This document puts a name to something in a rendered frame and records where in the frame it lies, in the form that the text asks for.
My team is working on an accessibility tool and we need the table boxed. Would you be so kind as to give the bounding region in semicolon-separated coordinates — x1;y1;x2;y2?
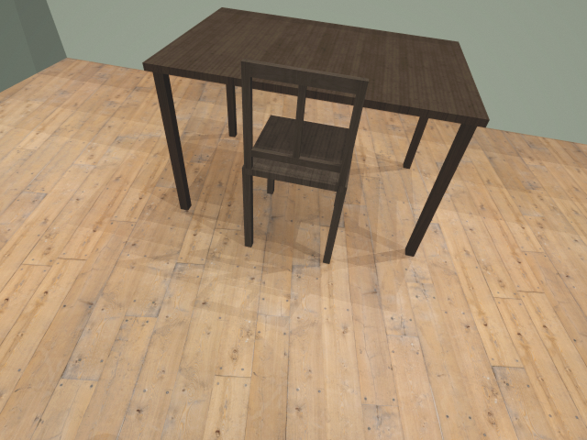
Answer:
142;7;490;257

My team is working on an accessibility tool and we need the chair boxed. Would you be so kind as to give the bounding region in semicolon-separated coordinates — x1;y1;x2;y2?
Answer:
241;59;369;264

